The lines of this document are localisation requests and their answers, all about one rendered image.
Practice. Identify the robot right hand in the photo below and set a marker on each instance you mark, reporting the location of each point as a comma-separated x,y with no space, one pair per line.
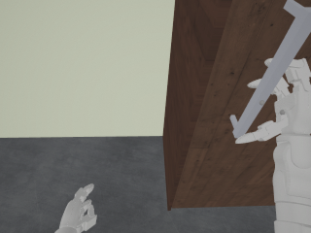
296,105

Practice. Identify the robot left hand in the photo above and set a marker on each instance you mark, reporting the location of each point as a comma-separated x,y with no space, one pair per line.
73,215

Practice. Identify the wardrobe door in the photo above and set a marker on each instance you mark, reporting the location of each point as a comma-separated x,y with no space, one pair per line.
217,171

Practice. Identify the handle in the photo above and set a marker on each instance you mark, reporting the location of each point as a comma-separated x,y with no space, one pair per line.
293,41

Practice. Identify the robot right forearm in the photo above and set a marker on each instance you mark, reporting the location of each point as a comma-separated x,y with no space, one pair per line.
292,183

